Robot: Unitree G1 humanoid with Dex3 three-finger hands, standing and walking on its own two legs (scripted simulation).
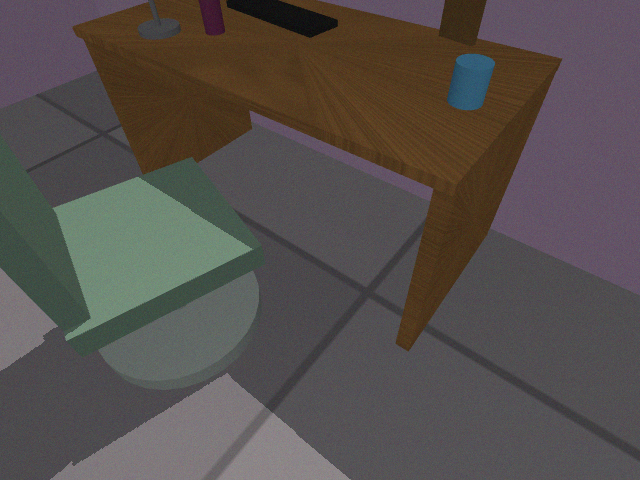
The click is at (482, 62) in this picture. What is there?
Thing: mug
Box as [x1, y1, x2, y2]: [447, 54, 494, 109]
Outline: 463,54 456,58 447,101 452,106 457,108 475,109 481,106 494,65 494,61 489,57 479,54
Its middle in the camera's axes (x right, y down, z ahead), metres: +0.37 -0.39 +0.98
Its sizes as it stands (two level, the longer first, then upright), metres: 0.123 0.089 0.101
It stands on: a support 0.74 m high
